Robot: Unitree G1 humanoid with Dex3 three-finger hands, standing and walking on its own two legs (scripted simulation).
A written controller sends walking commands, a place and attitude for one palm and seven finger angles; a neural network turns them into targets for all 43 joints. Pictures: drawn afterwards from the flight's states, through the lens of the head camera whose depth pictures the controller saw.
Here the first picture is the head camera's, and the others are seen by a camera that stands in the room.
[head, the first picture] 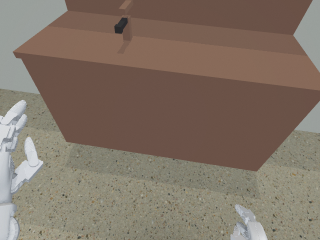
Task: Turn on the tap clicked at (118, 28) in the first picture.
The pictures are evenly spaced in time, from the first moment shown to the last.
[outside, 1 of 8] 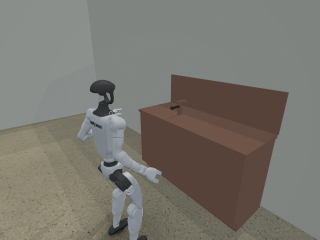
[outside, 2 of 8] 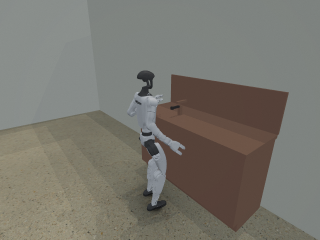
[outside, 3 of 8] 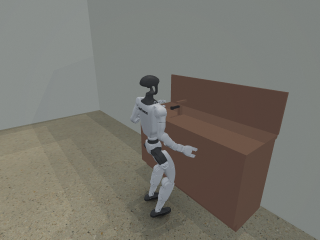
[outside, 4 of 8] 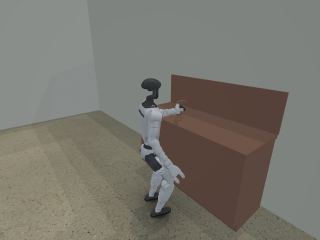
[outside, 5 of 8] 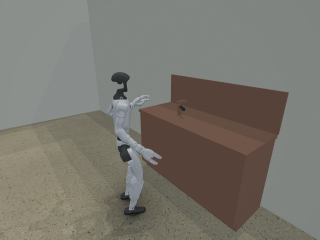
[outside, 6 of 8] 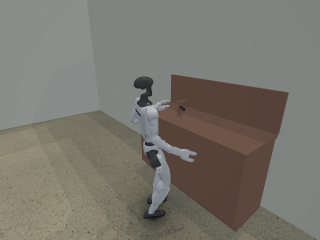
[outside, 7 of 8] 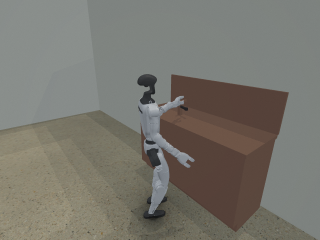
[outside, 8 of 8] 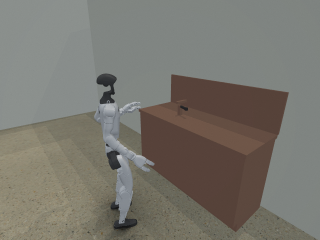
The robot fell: no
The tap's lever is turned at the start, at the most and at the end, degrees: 0 78 78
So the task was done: yes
